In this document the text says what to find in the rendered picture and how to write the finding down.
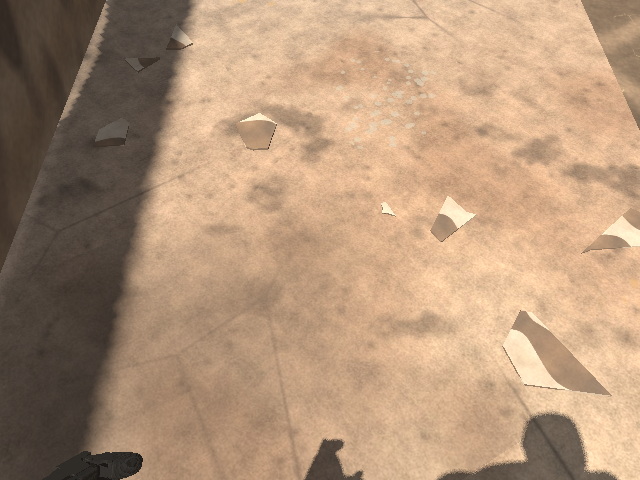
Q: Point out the robot left hand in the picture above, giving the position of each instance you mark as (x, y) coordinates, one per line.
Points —
(105, 466)

